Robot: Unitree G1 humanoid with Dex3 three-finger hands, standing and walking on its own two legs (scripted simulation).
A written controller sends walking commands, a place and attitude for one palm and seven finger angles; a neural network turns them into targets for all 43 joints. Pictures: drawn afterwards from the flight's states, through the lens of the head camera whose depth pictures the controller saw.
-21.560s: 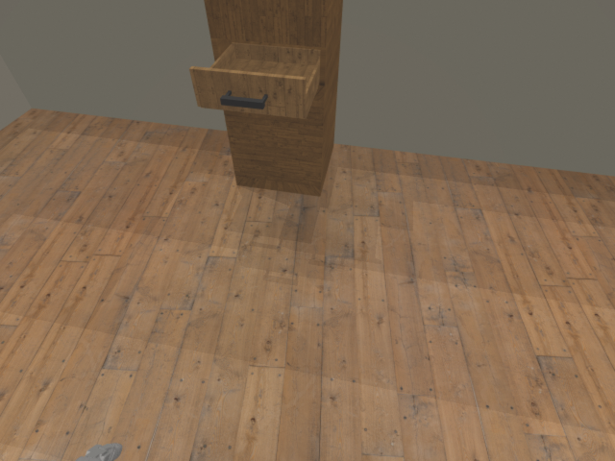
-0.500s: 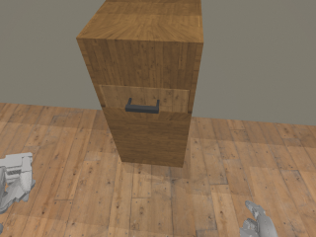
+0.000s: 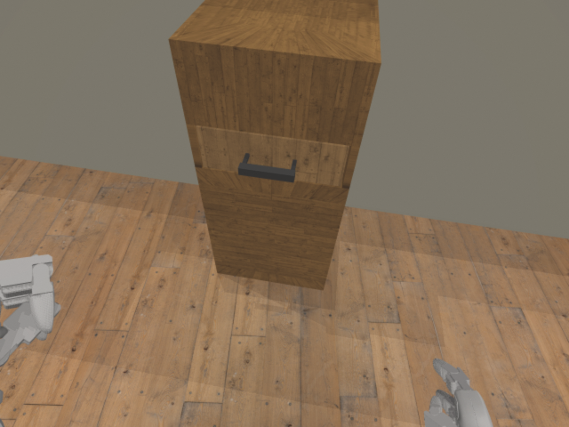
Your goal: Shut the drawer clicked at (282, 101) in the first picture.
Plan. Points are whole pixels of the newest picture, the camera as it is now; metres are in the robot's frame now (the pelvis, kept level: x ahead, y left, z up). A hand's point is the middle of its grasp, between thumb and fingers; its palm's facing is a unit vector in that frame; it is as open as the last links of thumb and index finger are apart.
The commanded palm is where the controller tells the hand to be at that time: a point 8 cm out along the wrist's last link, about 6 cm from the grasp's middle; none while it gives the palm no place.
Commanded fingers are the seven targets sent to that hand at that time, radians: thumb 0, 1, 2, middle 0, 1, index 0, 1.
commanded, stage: step back with the hand held close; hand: left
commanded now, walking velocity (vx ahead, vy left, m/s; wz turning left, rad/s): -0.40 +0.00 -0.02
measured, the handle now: (268, 166) +0.73 +0.07 -0.11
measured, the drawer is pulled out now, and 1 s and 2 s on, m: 0.00 0.00 0.00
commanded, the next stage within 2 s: stop stepping back and stand still in 0.56 s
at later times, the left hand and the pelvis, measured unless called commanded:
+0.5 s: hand out of the picture +0.11 +0.25 +0.18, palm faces +0.44 -0.76 -0.48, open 3.2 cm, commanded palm +0.05 +0.27 +0.19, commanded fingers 0.00 0.90 0.90 -1.40 -1.60 -1.40 -1.60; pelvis -0.08 -0.01 +0.00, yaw +2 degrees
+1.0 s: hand out of the picture +0.08 +0.26 +0.16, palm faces +0.39 -0.85 -0.36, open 3.2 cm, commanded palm +0.02 +0.29 +0.19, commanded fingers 0.00 0.90 0.90 -1.40 -1.60 -1.40 -1.60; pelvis -0.13 +0.01 -0.01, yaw -3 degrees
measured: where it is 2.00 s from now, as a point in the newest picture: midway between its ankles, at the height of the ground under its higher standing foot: outside the picture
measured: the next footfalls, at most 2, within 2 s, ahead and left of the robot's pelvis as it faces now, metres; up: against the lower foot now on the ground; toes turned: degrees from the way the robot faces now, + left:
right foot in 0.58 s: -0.17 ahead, -0.15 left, +0.00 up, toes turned +0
right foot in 1.18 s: -0.10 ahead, -0.06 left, +0.00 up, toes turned -8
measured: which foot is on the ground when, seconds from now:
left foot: down 0.00-1.00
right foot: down 0.00-0.32, up 0.34-0.56, down 0.58-0.98, up 1.00-1.00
